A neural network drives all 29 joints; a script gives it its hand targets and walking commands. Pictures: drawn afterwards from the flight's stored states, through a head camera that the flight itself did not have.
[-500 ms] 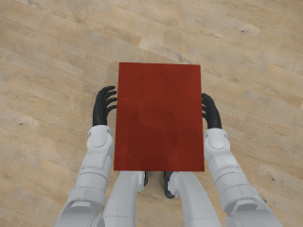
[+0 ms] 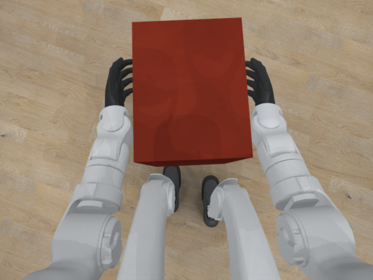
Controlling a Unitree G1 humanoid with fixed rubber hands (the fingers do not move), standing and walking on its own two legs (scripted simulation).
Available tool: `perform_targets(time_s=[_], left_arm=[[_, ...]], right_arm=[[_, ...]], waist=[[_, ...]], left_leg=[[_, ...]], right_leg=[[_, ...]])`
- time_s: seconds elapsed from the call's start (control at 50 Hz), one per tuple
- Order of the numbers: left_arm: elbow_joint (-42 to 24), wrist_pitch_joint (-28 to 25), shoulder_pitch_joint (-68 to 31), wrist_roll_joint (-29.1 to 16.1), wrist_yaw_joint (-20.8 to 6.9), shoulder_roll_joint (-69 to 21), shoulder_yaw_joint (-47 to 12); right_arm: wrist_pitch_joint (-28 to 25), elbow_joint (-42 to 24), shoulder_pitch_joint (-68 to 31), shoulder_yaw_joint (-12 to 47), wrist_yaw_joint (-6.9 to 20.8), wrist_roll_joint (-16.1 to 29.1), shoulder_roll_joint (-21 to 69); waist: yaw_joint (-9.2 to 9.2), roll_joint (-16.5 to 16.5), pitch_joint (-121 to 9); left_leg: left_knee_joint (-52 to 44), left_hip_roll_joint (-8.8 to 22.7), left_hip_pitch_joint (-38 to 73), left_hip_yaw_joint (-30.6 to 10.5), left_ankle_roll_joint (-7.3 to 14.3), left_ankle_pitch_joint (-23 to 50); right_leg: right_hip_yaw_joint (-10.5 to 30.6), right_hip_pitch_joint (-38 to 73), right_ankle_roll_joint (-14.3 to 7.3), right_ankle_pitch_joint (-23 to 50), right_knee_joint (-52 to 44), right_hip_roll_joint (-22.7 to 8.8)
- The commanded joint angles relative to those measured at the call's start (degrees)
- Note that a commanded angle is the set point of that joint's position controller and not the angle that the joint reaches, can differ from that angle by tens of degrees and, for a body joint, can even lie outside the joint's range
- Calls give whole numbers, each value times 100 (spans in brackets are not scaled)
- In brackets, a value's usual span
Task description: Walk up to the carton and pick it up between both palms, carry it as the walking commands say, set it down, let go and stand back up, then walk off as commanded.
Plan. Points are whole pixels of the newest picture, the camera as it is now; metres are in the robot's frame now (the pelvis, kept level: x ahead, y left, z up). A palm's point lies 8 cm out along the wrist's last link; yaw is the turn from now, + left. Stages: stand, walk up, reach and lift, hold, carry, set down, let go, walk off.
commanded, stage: set down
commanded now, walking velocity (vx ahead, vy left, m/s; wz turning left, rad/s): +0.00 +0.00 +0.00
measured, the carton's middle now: (188, 109) +0.45 +0.03 -0.21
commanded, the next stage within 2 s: none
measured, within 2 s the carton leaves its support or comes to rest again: neither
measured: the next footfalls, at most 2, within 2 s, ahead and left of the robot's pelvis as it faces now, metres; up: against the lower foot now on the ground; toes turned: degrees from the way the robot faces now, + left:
none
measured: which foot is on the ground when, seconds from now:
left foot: down 0.00-1.00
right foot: down 0.00-1.00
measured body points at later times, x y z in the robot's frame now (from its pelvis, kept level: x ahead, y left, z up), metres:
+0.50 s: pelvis +0.00 +0.00 -0.08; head +0.33 +0.01 +0.23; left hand +0.50 +0.17 -0.22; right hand +0.51 -0.12 -0.22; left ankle +0.16 +0.09 -0.59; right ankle +0.10 -0.07 -0.59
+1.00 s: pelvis -0.02 +0.01 -0.15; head +0.33 +0.00 +0.11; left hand +0.52 +0.18 -0.30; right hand +0.54 -0.11 -0.30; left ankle +0.16 +0.10 -0.59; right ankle +0.10 -0.07 -0.59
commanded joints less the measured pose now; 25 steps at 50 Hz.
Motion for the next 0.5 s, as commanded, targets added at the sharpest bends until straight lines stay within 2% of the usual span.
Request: perform_targets(time_s=[0.0,0.08,0.22,0.34,0.48], left_arm=[[-357,-123,-2715,-189,46,-1577,-720],[-440,-49,-3008,-295,133,-1622,-814],[-370,33,-3578,-294,123,-1968,-887],[-243,-11,-3833,-229,-10,-2414,-862],[-167,3,-4057,-237,-240,-2796,-944]], right_arm=[[-102,-709,-2824,969,88,873,1251],[-41,-773,-3176,1129,115,1067,1319],[30,-573,-3638,1070,210,1033,1412],[30,-435,-3849,1068,311,862,1870],[80,-642,-4223,1340,434,854,2495]], waist=[[354,145,-6764],[439,162,-7251],[332,273,-7183],[312,241,-7368],[450,110,-7816]], left_leg=[[504,-454,3003,-713,-109,-809],[756,-445,3123,-734,-142,-699],[1116,-442,2887,-843,-188,-754],[1578,-512,2512,-829,-177,-157],[2174,-598,2007,-751,-130,492]], right_leg=[[1241,1727,356,-852,-329,161],[1113,1510,341,-646,31,243],[953,818,268,-532,562,307],[943,574,268,-126,1008,378],[1016,576,362,446,1531,416]])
